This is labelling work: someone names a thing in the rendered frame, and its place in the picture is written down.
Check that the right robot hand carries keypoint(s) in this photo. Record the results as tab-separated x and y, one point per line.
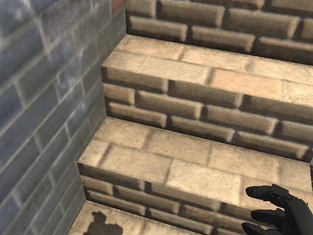
296	219

